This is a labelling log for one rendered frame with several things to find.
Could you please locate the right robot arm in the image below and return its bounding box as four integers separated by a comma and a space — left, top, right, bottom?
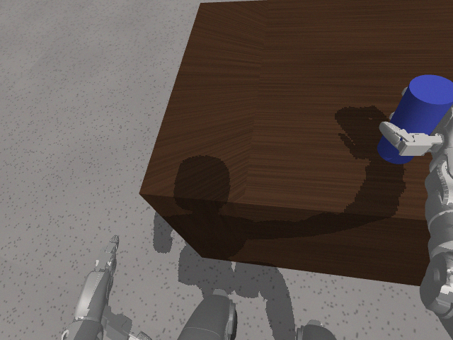
420, 147, 453, 340

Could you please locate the right robot hand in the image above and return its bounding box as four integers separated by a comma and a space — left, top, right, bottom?
379, 87, 453, 158

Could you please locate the can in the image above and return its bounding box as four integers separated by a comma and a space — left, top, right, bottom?
377, 74, 453, 164

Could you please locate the left robot arm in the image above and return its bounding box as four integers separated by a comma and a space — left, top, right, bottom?
61, 320, 103, 340

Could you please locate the left robot hand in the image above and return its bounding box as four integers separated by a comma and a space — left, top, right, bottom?
72, 235, 152, 340

